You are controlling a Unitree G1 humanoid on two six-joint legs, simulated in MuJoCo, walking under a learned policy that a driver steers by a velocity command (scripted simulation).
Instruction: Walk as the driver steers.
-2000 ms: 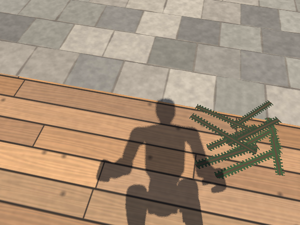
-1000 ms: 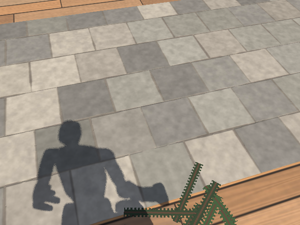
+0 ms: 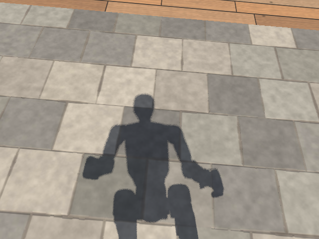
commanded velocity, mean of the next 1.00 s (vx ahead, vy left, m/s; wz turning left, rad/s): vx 0.03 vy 0.00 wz -0.06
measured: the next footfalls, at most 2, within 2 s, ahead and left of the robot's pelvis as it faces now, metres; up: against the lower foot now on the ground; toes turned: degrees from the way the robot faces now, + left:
right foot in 0.24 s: +0.21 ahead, -0.12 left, +0.00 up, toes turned +13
left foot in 0.54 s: +0.11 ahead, +0.11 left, +0.00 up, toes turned +2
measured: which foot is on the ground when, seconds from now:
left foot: down 0.00-0.24, up 0.26-0.52, down 0.54-0.88, up 0.90-1.00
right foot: up 0.00-0.22, down 0.24-0.58, up 0.60-0.86, down 0.88-1.00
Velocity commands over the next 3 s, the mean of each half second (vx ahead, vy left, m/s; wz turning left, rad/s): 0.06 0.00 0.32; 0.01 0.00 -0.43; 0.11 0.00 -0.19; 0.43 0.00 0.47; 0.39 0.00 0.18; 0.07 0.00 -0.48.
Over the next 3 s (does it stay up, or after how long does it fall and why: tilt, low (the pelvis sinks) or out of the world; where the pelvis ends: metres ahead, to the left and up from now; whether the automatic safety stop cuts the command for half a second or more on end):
stays up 0.72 -0.01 -0.01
